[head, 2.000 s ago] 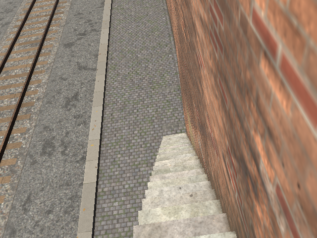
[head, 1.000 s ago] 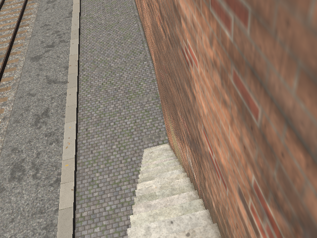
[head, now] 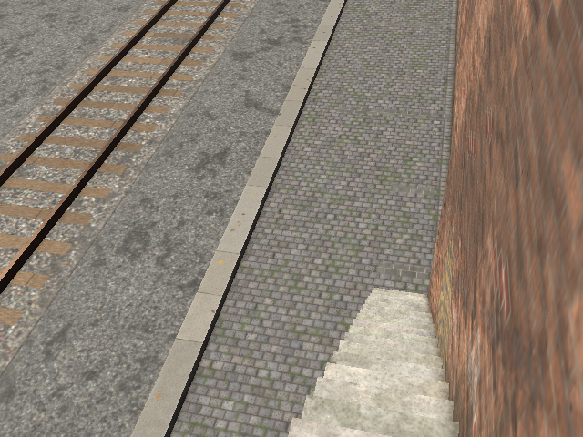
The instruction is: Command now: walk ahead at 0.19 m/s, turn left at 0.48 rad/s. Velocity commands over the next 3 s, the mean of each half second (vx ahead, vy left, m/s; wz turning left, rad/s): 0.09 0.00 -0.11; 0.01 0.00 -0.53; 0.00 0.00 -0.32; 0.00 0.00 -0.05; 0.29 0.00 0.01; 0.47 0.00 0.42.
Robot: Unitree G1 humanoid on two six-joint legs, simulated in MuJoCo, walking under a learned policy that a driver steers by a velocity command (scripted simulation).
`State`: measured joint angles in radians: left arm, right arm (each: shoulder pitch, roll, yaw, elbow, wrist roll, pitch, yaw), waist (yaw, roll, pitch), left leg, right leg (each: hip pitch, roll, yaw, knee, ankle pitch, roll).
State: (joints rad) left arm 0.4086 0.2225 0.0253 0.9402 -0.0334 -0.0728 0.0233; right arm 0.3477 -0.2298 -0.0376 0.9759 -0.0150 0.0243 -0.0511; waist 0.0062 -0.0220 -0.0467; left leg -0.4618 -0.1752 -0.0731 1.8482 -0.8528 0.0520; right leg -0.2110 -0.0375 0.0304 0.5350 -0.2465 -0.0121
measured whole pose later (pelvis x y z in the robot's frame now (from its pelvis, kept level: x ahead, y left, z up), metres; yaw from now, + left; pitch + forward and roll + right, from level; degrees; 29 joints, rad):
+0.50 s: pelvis +0.05 +0.02 -0.01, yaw -4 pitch -1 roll +0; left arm 0.29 0.20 0.01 0.88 -0.07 0.00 0.03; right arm 0.13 -0.20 0.02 0.88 -0.01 0.02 0.01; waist 0.02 -0.01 0.03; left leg -0.18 0.05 0.09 0.54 -0.28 0.01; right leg -0.25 0.04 0.06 0.67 -0.25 0.00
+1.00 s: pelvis +0.00 +0.05 -0.03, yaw -19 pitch -2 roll +0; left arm 0.17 0.27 0.06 0.74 -0.01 0.04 -0.01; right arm 0.34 -0.23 0.00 0.77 -0.05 0.05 0.01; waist -0.03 0.01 0.02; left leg -0.30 0.04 0.09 0.71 -0.38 0.03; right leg -0.57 0.04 0.02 1.13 -0.33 0.01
